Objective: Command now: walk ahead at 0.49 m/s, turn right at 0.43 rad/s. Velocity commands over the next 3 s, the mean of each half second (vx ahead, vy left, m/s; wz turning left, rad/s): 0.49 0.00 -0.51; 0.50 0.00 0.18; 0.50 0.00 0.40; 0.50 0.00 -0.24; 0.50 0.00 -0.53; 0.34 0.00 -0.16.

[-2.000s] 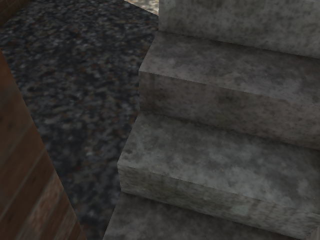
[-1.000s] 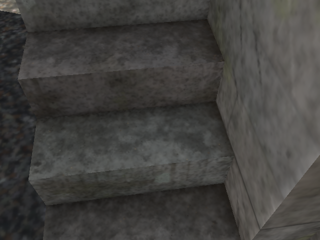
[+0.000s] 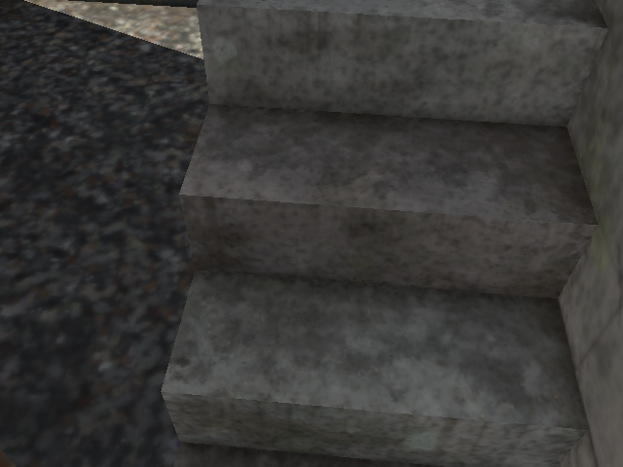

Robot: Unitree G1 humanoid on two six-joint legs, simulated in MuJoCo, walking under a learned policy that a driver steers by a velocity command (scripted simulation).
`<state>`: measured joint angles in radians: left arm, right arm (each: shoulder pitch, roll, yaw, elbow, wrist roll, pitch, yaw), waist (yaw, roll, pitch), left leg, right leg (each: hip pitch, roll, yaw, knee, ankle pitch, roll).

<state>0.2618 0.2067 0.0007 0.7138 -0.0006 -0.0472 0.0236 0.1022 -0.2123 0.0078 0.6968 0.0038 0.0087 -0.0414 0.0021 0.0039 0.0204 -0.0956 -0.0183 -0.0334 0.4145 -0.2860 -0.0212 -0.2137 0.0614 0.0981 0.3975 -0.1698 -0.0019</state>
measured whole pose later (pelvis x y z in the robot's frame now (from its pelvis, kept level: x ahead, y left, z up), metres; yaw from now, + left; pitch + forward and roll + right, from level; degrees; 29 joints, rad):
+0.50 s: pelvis +0.05 +0.00 +0.00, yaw -18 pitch +4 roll -1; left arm 0.36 0.27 0.03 0.70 0.03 -0.03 0.06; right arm 0.03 -0.20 0.01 0.45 -0.06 0.01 -0.02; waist 0.05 0.07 0.03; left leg -0.91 0.01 -0.03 1.95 -0.56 -0.05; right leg -0.25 0.12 0.19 0.39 -0.19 -0.08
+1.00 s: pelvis +0.16 +0.05 +0.10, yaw -9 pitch +2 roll -1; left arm 0.12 0.15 0.01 0.60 0.07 0.03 0.04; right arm 0.35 -0.14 -0.02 0.67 -0.04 -0.04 -0.05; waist 0.02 -0.02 0.06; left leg -0.58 -0.07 -0.02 1.10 -0.87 0.10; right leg -0.82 0.08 -0.01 1.76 -0.27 -0.02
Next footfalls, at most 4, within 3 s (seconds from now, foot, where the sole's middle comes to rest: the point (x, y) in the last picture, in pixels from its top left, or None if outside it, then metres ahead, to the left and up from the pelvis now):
0.70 left None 0.23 0.12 -0.58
1.18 right None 0.28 -0.10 -0.58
1.66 left None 0.37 0.16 -0.58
2.04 right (364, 352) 0.57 -0.06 -0.39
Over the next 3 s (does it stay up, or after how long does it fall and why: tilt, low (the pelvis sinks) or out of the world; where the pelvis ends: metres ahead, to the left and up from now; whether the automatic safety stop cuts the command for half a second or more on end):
stays up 0.78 0.02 0.58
